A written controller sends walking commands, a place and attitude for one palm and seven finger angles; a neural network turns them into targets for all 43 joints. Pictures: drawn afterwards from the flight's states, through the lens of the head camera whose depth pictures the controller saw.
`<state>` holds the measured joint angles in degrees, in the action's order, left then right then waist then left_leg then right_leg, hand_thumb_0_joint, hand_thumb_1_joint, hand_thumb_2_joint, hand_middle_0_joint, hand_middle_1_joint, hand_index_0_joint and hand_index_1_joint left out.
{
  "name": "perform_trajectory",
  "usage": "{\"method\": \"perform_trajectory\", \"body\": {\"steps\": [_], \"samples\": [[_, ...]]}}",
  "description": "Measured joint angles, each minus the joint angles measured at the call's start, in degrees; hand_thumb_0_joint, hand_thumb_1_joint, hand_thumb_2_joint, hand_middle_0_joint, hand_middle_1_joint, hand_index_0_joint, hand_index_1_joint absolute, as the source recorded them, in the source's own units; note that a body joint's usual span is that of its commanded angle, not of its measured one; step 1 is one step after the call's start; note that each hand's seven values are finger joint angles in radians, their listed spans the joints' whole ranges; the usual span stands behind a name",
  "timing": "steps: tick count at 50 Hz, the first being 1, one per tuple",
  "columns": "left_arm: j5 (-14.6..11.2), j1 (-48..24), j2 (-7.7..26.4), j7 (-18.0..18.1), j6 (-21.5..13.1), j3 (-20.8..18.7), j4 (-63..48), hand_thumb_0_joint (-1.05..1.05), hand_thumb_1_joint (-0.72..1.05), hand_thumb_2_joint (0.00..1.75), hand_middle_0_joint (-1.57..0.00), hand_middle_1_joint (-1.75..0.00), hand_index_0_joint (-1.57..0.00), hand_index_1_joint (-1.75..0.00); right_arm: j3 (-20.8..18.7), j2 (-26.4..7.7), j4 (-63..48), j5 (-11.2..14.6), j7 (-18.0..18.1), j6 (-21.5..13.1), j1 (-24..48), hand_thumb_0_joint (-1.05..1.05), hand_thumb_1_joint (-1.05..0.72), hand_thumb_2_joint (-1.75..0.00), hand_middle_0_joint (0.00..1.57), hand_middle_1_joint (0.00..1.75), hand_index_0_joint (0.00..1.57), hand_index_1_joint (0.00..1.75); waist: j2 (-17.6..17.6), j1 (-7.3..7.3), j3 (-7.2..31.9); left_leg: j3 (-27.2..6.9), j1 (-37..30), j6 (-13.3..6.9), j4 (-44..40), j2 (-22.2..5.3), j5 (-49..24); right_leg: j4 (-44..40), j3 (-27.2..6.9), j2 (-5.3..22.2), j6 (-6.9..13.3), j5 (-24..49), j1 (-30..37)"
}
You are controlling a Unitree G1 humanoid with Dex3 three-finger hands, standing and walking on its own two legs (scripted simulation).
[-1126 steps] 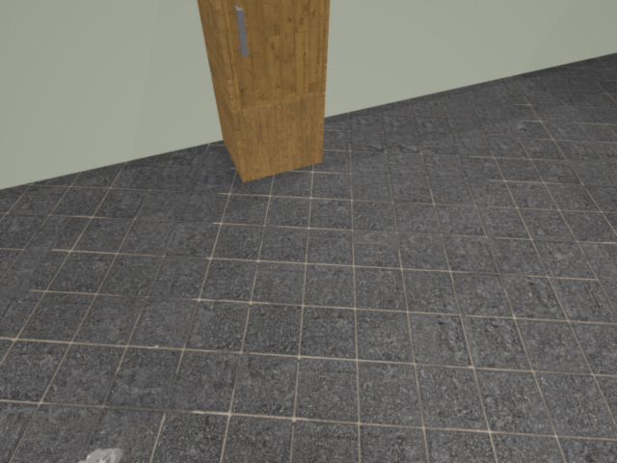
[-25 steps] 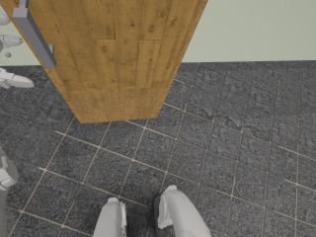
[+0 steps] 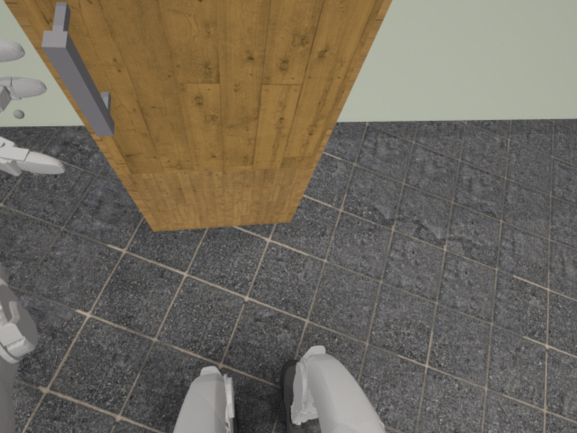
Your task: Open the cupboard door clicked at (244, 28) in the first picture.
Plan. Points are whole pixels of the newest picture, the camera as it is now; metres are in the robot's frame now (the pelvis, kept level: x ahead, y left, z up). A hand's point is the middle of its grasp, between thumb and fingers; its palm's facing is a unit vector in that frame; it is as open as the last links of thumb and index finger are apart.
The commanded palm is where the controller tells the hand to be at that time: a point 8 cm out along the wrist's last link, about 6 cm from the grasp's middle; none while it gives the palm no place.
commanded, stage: slide the fingers in behind the handle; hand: left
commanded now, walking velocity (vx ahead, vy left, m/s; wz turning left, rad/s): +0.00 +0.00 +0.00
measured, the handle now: (86, 77) +0.55 +0.23 +0.05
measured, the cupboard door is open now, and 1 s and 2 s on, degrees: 0 0 0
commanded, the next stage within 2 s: close the thumb around the handle in 1.62 s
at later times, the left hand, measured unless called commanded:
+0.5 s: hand (54, 113) +0.50 +0.25 +0.05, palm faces +0.05 -1.00 -0.04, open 14.0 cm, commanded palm +0.48 +0.28 +0.05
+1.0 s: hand (77, 119) +0.49 +0.23 +0.05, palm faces +0.05 -1.00 -0.02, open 14.0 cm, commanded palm +0.47 +0.26 +0.05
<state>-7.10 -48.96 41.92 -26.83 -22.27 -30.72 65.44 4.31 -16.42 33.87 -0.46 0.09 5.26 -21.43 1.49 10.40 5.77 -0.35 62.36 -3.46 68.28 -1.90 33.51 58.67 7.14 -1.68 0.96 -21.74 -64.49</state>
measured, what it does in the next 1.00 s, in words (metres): stands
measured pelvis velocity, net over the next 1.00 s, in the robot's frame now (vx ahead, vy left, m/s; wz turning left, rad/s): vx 0.00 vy -0.01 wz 0.01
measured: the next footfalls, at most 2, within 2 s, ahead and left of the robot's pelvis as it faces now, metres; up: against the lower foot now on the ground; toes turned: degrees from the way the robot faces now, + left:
none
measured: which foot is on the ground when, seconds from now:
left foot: down 0.00-1.00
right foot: down 0.00-1.00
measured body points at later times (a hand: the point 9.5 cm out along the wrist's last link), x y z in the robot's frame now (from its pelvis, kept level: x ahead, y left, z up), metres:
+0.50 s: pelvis +0.00 +0.00 +0.00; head +0.16 +0.04 +0.42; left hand +0.49 +0.31 +0.05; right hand +0.01 -0.27 -0.10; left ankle -0.03 +0.07 -0.64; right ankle +0.05 -0.12 -0.64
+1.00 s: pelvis +0.00 -0.01 +0.00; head +0.15 +0.03 +0.42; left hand +0.48 +0.28 +0.05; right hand +0.02 -0.28 -0.10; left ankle -0.03 +0.07 -0.64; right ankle +0.05 -0.12 -0.64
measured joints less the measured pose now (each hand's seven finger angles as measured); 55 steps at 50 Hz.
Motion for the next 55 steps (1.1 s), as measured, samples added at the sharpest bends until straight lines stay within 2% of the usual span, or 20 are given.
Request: {"method": "perform_trajectory", "body": {"steps": [6,14,21,37,55], "samples": [[0.55,-0.60,-0.74,0.93,0.20,0.95,1.30,-0.01,-0.50,0.30,-0.30,-1.20,-0.30,-1.20,0.01,-0.15,-0.14,-0.14,0.25,-0.14,0.54,0.00,-0.90,-0.90,0.21,0.30,0.20,0.30,-0.12,0.15,0.21,-0.16,-0.21,-0.07,-0.02,0.27,-0.08,0.05,0.13,0.26,-0.05,-0.06,0.30],[-0.05,-0.38,-4.30,2.73,-0.74,3.43,-0.14,-0.01,-0.50,0.30,-0.30,-1.20,-0.30,-1.20,-0.31,0.26,0.20,-0.20,-0.10,0.34,0.78,0.00,-0.90,-0.90,0.20,0.30,0.20,0.30,0.05,-0.38,0.37,-0.06,-1.00,-0.05,-0.42,0.52,-0.26,-0.09,-0.01,0.47,-0.11,-0.05,1.00],[1.47,-0.37,-4.82,5.35,-1.34,2.49,0.50,-0.01,-0.50,0.30,-0.30,-1.20,-0.30,-1.20,0.00,0.78,-0.33,-0.48,-0.21,-0.09,0.86,0.00,-0.90,-0.90,0.21,0.30,0.20,0.30,0.05,0.34,0.43,0.35,-0.97,0.02,-0.23,0.34,-0.21,0.46,-0.40,0.29,0.09,-0.09,0.59],[0.09,1.16,-6.91,6.02,-2.48,3.55,-0.37,-0.01,-0.50,0.30,-0.30,-1.20,-0.30,-1.20,-0.48,0.54,0.49,-0.26,-0.32,-0.20,0.13,0.00,-0.90,-0.90,0.21,0.30,0.20,0.30,0.01,-0.39,0.52,0.71,-2.07,0.29,-1.00,0.32,-0.54,0.39,-0.80,0.23,0.41,-0.04,1.24],[0.45,1.00,-10.43,9.06,-3.56,6.02,-1.48,-0.01,-0.50,0.30,-0.30,-1.20,-0.30,-1.20,-1.09,0.82,0.52,-0.58,-0.66,-0.66,1.08,0.00,-0.90,-0.90,0.20,0.30,0.20,0.30,0.03,-0.54,0.87,0.73,-2.21,0.36,-0.79,0.56,-0.44,0.89,-0.87,0.44,0.41,-0.32,1.28]]}}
